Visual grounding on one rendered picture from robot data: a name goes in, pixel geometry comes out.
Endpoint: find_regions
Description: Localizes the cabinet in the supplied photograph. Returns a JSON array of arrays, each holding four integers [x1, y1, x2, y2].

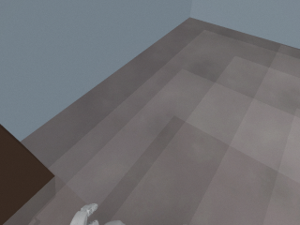
[[0, 124, 54, 225]]

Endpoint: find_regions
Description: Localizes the left robot hand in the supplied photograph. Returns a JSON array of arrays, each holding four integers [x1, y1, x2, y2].
[[70, 203, 99, 225]]

